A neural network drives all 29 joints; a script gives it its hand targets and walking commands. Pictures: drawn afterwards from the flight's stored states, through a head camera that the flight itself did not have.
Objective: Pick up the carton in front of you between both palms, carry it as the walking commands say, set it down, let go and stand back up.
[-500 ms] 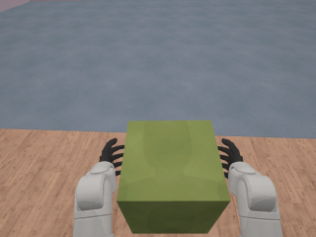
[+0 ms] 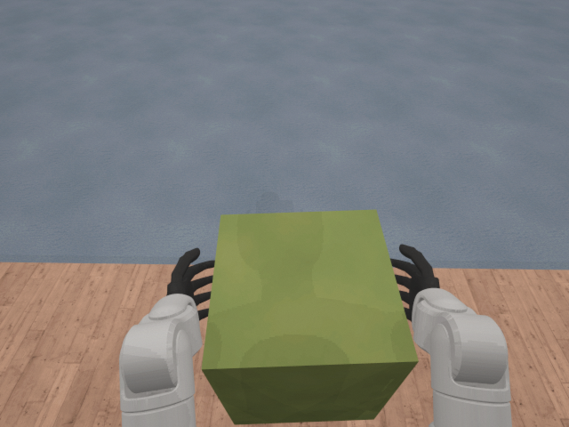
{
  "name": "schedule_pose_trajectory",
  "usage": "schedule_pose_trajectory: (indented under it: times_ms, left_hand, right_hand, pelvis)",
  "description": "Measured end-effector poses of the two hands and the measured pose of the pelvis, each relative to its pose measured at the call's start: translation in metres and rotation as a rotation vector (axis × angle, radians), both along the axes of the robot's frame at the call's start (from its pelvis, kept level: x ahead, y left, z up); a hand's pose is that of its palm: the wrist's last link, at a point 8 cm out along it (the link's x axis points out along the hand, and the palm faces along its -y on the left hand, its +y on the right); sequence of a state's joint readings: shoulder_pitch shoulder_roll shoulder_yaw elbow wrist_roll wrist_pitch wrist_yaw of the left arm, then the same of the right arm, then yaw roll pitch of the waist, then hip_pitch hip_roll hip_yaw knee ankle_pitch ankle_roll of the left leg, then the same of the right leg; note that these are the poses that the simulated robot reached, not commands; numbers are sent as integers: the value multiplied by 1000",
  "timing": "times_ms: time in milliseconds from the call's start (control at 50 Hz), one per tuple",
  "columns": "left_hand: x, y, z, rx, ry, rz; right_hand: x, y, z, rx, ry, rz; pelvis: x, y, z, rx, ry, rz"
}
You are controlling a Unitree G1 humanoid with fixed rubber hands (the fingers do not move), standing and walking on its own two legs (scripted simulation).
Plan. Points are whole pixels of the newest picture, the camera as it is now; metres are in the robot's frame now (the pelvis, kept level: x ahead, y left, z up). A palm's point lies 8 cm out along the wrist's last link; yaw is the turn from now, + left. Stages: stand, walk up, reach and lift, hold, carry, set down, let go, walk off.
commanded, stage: carry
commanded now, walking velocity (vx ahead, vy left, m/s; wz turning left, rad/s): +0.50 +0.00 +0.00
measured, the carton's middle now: (301, 322) +0.28 -0.01 +0.01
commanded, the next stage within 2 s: none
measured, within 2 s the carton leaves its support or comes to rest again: neither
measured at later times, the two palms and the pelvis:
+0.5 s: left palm (205, 159) +0.59 +0.14 +0.08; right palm (360, 149) +0.61 -0.16 +0.07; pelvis +0.34 -0.03 +0.00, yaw +3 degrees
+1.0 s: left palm (203, 55) +1.03 +0.18 +0.10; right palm (314, 50) +1.02 -0.12 +0.11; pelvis +0.65 +0.03 -0.01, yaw +2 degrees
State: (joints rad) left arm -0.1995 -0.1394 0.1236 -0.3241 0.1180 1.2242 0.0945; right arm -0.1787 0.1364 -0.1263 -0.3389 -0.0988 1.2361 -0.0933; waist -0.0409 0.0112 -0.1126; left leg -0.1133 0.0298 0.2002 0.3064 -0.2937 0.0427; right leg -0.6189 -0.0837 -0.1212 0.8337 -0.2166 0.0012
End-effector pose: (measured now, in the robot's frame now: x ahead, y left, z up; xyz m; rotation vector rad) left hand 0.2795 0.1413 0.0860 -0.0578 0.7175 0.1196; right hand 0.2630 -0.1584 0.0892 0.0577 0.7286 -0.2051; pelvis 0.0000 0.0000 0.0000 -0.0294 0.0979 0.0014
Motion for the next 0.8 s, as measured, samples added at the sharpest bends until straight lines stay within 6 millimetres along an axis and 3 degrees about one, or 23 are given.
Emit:
schedule_pose_trajectory:
  times_ms: [80,180,280,360,440,560,680,800]
  left_hand:
    - [54,-5,-7,10,-17,12]
    - [126,-13,-29,38,-17,51]
    - [172,-10,-40,42,85,108]
    - [212,-5,-29,47,87,138]
    - [264,-2,-14,50,40,132]
    - [365,7,1,33,-59,93]
    - [492,27,-3,31,-126,26]
    - [596,32,-2,53,4,-41]
  right_hand:
    - [61,-5,-7,-4,-16,21]
    - [146,-13,-35,15,-17,68]
    - [210,-9,-46,13,83,132]
    - [258,-4,-37,10,84,169]
    - [308,-1,-25,9,37,166]
    - [394,7,-7,7,-60,112]
    - [508,27,-1,-42,-125,74]
    - [595,32,-4,-67,11,60]
  pelvis:
    - [59,-9,-8,4,-9,5]
    - [142,-28,-32,1,-41,40]
    - [199,-39,-16,24,-32,71]
    - [247,-41,-1,49,-21,70]
    - [300,-36,4,62,-18,60]
    - [386,-17,-6,45,-35,49]
    - [474,10,-37,42,-60,18]
    - [533,29,-22,26,-33,8]
